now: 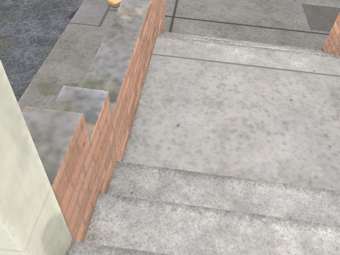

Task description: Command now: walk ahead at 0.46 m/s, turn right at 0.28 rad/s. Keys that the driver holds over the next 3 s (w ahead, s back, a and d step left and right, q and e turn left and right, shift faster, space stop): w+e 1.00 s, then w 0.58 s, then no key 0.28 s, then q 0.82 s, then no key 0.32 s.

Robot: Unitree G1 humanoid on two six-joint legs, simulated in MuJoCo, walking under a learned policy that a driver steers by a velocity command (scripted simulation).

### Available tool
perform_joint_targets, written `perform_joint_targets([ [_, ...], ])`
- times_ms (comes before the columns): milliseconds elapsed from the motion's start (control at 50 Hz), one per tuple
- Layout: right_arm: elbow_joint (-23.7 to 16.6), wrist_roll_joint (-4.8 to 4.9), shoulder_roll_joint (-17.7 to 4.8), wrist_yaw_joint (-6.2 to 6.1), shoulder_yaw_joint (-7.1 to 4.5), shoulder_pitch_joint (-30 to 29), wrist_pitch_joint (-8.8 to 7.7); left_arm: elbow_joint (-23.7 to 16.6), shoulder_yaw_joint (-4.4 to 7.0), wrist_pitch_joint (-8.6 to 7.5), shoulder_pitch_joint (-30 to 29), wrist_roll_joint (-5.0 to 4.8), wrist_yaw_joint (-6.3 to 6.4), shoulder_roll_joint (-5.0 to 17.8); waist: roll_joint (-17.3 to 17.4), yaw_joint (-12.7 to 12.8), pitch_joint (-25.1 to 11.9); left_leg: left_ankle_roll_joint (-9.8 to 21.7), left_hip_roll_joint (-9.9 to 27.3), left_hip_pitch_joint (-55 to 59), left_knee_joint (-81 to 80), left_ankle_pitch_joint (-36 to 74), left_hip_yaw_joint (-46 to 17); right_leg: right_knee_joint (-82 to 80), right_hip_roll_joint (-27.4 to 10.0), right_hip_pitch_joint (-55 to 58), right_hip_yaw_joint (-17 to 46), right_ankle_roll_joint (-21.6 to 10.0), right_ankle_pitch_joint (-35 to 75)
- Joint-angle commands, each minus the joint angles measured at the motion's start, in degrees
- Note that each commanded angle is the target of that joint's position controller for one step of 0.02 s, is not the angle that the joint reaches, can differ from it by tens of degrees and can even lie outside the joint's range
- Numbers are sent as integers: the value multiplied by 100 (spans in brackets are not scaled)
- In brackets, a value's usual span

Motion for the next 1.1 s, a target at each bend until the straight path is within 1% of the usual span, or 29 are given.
perform_joint_targets([
  [20,-246,16,-965,-122,-185,128,-57,-568,-32,-54,-822,8,-75,0,758,-6,823,512,1359,-286,-899,1262,-435,-921,100,-384,-164,28,719],
  [140,-152,68,-1038,-244,-173,299,76,-1103,-72,-55,-1734,25,-440,-88,627,-88,1095,318,1543,327,-424,2496,269,-1832,226,-54,-702,-260,415],
  [180,-276,101,-1243,-247,-225,81,99,-1181,7,-15,-1511,58,-510,65,920,182,649,303,1655,600,311,4852,382,-1763,547,728,-1027,-467,-188],
  [220,-378,149,-1471,-226,-299,-85,153,-977,226,-5,-242,18,-475,551,1171,867,-101,198,1636,698,1946,6356,503,-1806,922,2210,-1190,-716,-673],
  [240,-457,168,-1496,-231,-284,-233,164,-735,402,8,798,12,-389,924,1074,1435,-593,-5,1446,-155,3474,5823,575,-2189,761,3821,-720,-968,-276],
  [260,-599,-23,-1083,-177,-182,45,53,-514,472,86,1473,29,-214,1387,-128,1176,-1294,-157,841,-1822,5496,1421,484,-1936,-468,5520,1267,-1346,38],
  [280,-869,125,-639,10,-33,514,-201,-683,404,28,1438,64,-234,1429,-1112,734,-2323,-289,-274,-3717,7259,-1977,-740,-3126,-1642,7031,4562,-2625,-1133],
  [300,-944,341,-1143,96,-199,-172,-415,-616,300,44,1543,85,-209,906,-470,1045,-2003,-81,118,-4280,7460,-1584,-1460,-3463,-1426,6764,4085,-2202,-1147],
  [320,-1141,411,-1256,89,-217,-706,-457,-673,252,3,1187,74,-191,685,-214,982,-1137,9,333,-4464,7234,-1177,-1303,-3466,-1220,5931,3143,-1906,-643],
  [340,-1210,293,-1307,-2,-258,-950,-452,-875,202,-59,575,88,-205,595,583,633,-580,-26,581,-4078,6686,-667,-1263,-3536,-949,4707,2467,-1645,190],
  [360,-1244,183,-1369,-71,-342,-1018,-382,-996,155,-93,222,140,-205,477,635,393,-308,-96,730,-3670,6229,-428,-1220,-3580,-677,3883,1950,-1527,758],
  [380,-1228,204,-1406,-114,-392,-873,-278,-1057,113,-112,121,224,-195,401,408,255,-257,-151,813,-3307,6071,-458,-1195,-3661,-565,3411,1707,-1498,1096],
  [460,-1741,67,-1181,-272,-407,-1562,7,-926,173,-135,668,117,-18,680,70,243,177,-460,758,-3071,4299,98,-955,-3851,-186,2366,1250,-1471,1239],
  [500,-1925,-68,-947,-205,-308,-1896,19,-928,230,-18,902,189,102,806,29,342,10,-440,554,-2956,3673,1179,-802,-3600,0,2277,1118,-1301,1666],
  [540,-1817,-31,-1082,-80,-353,-1608,-44,-1036,230,47,968,306,138,809,-109,298,-412,-394,362,-2588,4057,2211,-762,-3174,-22,2306,1164,-1207,2024],
  [620,-2551,220,-1408,147,-451,-2977,-203,-643,137,-39,2469,-38,237,514,-100,758,185,-97,607,-6087,3600,1334,-1811,-2589,-571,4977,2849,-1414,-292],
  [660,-2702,199,-1439,322,-451,-3322,-347,-675,187,-39,2671,-1,345,656,-195,862,296,-54,599,-6819,3201,1256,-1998,-2408,-695,5528,3270,-1473,-571],
  [720,-2711,-156,-1030,489,-316,-3046,-441,-962,96,87,1799,-51,528,541,-43,684,328,37,38,-3245,1994,4537,-1232,-2030,355,1947,1920,-1029,-1528],
  [760,-2798,-5,-870,435,-287,-2754,-340,-966,84,124,1767,22,512,542,-184,617,346,-100,-96,-1970,2103,4671,-1185,-1779,536,970,1943,-911,-2243],
  [840,-2994,98,-1096,267,-372,-2421,-42,-1020,98,345,1936,-31,642,577,-634,658,409,-186,494,-1990,841,3760,-1815,-413,596,2584,2299,-633,-1916],
  [900,-2094,89,-1440,270,-571,-58,-5,-725,-76,299,2037,-64,411,189,366,-281,-150,-201,986,369,424,4154,-1397,2823,990,1989,1553,-90,-2648],
  [920,-1821,-93,-1613,333,-531,972,14,-418,-155,159,2924,-70,185,-301,1683,-326,-1126,-20,1577,2814,2689,5868,-1633,5505,1564,-7,1400,135,-5427],
  [940,-1693,-16,-1901,396,-513,964,108,-424,-183,32,3927,-251,101,-319,3112,209,-1369,-11,1924,3277,3114,6882,-2431,7283,1329,-1390,1244,352,-5153],
  [960,-1756,99,-1993,436,-539,852,265,-530,-158,19,3918,-300,114,-16,3063,331,-1411,195,2323,2762,2474,6028,-3027,7893,967,-1712,903,468,-4659],
  [980,-1487,260,-2288,418,-636,640,327,-1009,-164,27,3348,-484,239,82,2404,500,-1372,986,2974,2083,958,2080,-4643,8001,855,-2054,477,513,-3620],
  [1000,-1480,270,-1654,265,-455,138,341,-1200,-97,159,2148,-391,414,278,1101,374,-291,1010,2688,848,237,725,-4267,7484,378,-2344,58,438,-2691],
  [1040,-1404,68,-859,240,-102,-641,134,-1358,-88,369,1334,-165,512,251,295,478,792,810,2195,-1479,718,1802,-3185,6889,172,-1632,530,38,-2156],
  [1080,-1018,41,-573,232,-13,-432,62,-1230,-97,317,1597,-179,377,-124,710,748,753,340,1405,-1761,888,1331,-2278,5338,53,-1535,824,-296,-1401],
  [1100,-1042,40,-592,177,-11,-405,-13,-1192,-23,277,1559,-197,313,54,695,755,750,98,1152,-1710,790,1519,-1952,4244,70,-1502,847,-358,-626],
])
Next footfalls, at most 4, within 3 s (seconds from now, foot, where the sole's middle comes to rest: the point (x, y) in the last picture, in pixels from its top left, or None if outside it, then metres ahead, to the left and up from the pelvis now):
0.24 right None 0.32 -0.14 -0.78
0.90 left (157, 227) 0.72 0.00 -0.95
1.64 right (244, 197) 0.97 -0.51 -1.12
2.42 left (181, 169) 1.28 -0.19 -1.28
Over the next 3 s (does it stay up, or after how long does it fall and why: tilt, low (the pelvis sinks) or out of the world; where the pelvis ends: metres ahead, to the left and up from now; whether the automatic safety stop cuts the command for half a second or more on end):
stays up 1.25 -0.31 -0.51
